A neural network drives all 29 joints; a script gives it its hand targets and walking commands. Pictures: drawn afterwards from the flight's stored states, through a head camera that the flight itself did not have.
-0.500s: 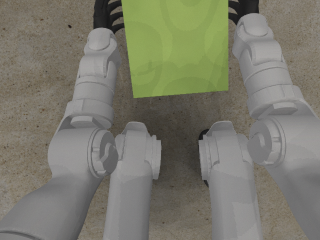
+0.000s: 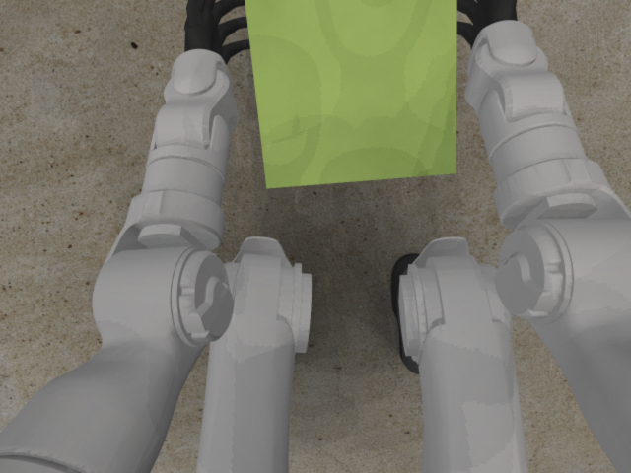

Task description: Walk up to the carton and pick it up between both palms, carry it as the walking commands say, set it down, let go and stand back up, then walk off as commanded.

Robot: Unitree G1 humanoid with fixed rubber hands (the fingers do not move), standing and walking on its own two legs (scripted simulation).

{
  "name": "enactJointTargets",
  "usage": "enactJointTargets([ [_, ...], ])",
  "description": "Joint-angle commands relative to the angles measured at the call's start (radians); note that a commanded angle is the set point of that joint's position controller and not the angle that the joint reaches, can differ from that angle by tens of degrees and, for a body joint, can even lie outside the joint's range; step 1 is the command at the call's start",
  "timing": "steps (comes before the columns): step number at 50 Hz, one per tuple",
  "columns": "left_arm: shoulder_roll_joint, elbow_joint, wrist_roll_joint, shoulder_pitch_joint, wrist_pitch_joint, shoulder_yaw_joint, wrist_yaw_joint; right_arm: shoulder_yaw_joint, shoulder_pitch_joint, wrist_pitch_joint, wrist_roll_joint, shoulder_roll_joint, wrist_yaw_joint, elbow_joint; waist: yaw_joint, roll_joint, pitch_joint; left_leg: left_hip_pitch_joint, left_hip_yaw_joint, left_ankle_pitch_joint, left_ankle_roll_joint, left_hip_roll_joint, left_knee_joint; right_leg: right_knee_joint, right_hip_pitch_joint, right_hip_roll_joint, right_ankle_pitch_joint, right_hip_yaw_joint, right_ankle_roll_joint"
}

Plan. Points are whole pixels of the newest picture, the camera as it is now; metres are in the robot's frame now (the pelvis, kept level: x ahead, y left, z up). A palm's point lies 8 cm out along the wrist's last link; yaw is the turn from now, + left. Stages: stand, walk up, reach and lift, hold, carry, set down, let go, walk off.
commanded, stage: set down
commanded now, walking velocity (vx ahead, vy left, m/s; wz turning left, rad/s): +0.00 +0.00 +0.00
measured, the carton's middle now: (346, 69) +0.51 +0.00 -0.25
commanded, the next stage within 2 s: none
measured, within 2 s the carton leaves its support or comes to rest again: neither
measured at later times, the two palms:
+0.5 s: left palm (207, 50) +0.51 +0.14 -0.17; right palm (489, 26) +0.53 -0.14 -0.17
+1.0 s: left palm (173, 54) +0.51 +0.18 -0.18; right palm (518, 33) +0.53 -0.17 -0.18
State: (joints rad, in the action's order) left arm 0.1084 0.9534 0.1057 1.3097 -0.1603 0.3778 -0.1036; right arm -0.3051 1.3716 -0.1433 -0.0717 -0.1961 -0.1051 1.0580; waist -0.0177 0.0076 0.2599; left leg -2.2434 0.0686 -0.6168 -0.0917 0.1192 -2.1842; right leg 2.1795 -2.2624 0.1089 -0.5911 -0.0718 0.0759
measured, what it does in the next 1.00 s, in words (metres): stands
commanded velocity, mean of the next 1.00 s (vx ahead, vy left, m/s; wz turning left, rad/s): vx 0.00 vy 0.00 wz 0.00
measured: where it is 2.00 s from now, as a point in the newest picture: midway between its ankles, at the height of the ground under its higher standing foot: (341, 334)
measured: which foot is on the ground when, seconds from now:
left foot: down 0.00-1.00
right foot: down 0.00-1.00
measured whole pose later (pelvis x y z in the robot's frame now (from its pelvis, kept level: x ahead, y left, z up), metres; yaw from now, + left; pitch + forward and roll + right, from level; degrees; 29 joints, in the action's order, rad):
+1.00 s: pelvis -0.01 +0.00 +0.00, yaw +1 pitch +38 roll +1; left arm 0.29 1.11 -0.19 1.35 -0.01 0.14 -0.12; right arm -0.10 1.39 -0.01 0.16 -0.35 -0.10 1.15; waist -0.01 0.00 0.31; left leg -2.25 0.04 -0.58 -0.07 0.08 -2.17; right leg 2.18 -2.27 0.06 -0.57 -0.07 0.06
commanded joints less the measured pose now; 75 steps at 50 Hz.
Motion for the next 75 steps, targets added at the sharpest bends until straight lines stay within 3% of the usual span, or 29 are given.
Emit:
enactJointTargets([
  [1,-0.784,-0.056,-0.047,0.547,0.038,-0.323,0.239,0.277,0.482,0.027,0.048,0.850,0.250,-0.054,-0.012,0.000,-0.940,0.389,-0.148,0.348,0.054,0.033,0.161,-0.155,0.407,0.046,0.317,0.131,-0.053],
  [13,-0.740,-0.047,-0.037,0.509,0.047,-0.296,0.236,0.257,0.449,0.036,0.036,0.806,0.246,-0.048,-0.011,0.005,-0.937,0.392,-0.144,0.366,0.049,0.025,0.151,-0.147,0.413,0.041,0.337,0.127,-0.048],
  [20,-0.615,-0.042,-0.038,0.471,0.062,-0.264,0.208,0.223,0.415,0.053,0.028,0.676,0.217,-0.043,-0.011,0.007,-0.962,0.413,-0.148,0.369,0.040,0.018,0.146,-0.140,0.436,0.032,0.346,0.125,-0.038],
  [25,-0.349,-0.025,-0.035,0.396,0.087,-0.191,0.142,0.160,0.354,0.077,0.022,0.405,0.153,-0.025,-0.015,0.005,-0.978,0.444,-0.158,0.351,0.027,0.009,0.148,-0.140,0.473,0.020,0.331,0.127,-0.027],
  [30,0.173,-0.001,-0.071,0.219,0.136,-0.091,0.001,0.079,0.209,0.118,0.063,-0.130,0.011,-0.006,-0.019,0.005,-1.006,0.494,-0.158,0.342,0.019,-0.010,0.168,-0.160,0.544,-0.005,0.328,0.126,-0.017],
  [32,0.219,0.008,-0.117,0.212,0.145,-0.115,-0.023,0.098,0.209,0.129,0.099,-0.182,-0.013,-0.014,-0.011,0.007,-1.034,0.510,-0.150,0.362,0.018,-0.019,0.170,-0.161,0.567,-0.016,0.345,0.117,-0.016],
  [37,0.234,0.021,-0.251,0.262,0.162,-0.210,-0.026,0.183,0.256,0.147,0.200,-0.191,-0.013,-0.034,-0.006,0.004,-1.081,0.524,-0.136,0.379,0.024,-0.045,0.174,-0.153,0.573,-0.046,0.361,0.105,-0.022],
  [43,0.260,0.067,-0.301,0.269,0.165,-0.239,-0.017,0.202,0.266,0.151,0.233,-0.232,0.000,-0.004,0.006,0.014,-1.046,0.503,-0.118,0.341,0.030,-0.064,0.183,-0.154,0.538,-0.068,0.312,0.099,-0.030],
  [49,0.288,0.059,-0.293,0.252,0.168,-0.224,-0.018,0.190,0.244,0.153,0.231,-0.257,0.004,0.002,0.004,0.009,-1.088,0.528,-0.117,0.354,0.031,-0.066,0.181,-0.151,0.546,-0.071,0.320,0.100,-0.034],
  [58,0.304,-0.138,-0.300,0.200,0.121,-0.216,-0.038,0.189,0.202,0.105,0.238,-0.255,-0.018,-0.203,-0.011,0.026,-1.402,0.676,-0.154,0.391,0.041,-0.048,0.221,-0.202,0.741,-0.052,0.377,0.127,-0.035],
  [68,0.242,-0.126,-0.222,0.094,0.094,-0.145,-0.020,0.110,0.092,0.070,0.150,-0.186,-0.008,-0.196,-0.006,0.030,-1.237,0.586,-0.165,0.328,0.035,-0.035,0.368,-0.347,0.692,-0.037,0.327,0.128,-0.039],
  [75,0.228,-0.167,-0.190,0.062,0.083,-0.115,-0.005,0.083,0.073,0.055,0.122,-0.168,-0.001,-0.234,-0.011,0.029,-1.297,0.635,-0.172,0.334,0.031,-0.030,0.480,-0.458,0.752,-0.027,0.331,0.133,-0.038],
])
